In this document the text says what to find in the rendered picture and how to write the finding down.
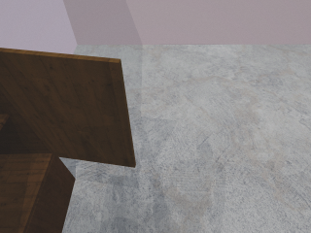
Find cupboard door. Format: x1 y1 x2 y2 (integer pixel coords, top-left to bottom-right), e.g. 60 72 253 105
0 48 136 168

